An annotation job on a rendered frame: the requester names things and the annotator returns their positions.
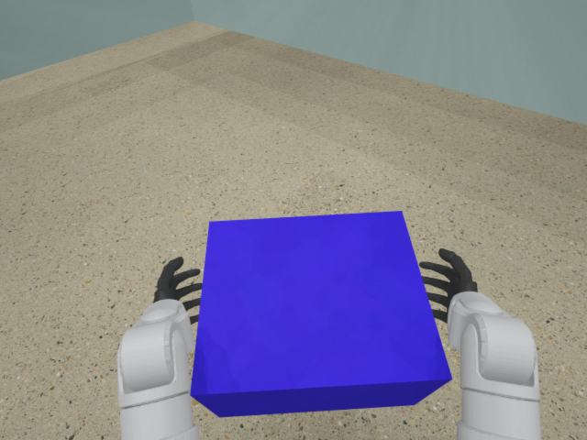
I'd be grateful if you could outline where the right robot hand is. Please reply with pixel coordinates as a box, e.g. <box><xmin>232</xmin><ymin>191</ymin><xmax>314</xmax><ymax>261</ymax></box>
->
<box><xmin>419</xmin><ymin>248</ymin><xmax>478</xmax><ymax>324</ymax></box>

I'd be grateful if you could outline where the robot right forearm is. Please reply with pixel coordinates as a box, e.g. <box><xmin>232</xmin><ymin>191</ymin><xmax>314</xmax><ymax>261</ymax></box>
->
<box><xmin>448</xmin><ymin>291</ymin><xmax>543</xmax><ymax>440</ymax></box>

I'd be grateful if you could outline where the robot left forearm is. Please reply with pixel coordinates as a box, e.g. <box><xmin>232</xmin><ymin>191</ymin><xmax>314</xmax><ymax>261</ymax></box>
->
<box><xmin>116</xmin><ymin>299</ymin><xmax>200</xmax><ymax>440</ymax></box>

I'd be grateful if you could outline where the carton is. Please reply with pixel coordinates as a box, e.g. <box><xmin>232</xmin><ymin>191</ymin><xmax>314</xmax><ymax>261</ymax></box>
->
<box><xmin>190</xmin><ymin>211</ymin><xmax>452</xmax><ymax>417</ymax></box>

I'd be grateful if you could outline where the left robot hand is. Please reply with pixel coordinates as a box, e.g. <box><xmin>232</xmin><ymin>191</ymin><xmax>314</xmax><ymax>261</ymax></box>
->
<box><xmin>153</xmin><ymin>257</ymin><xmax>203</xmax><ymax>325</ymax></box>

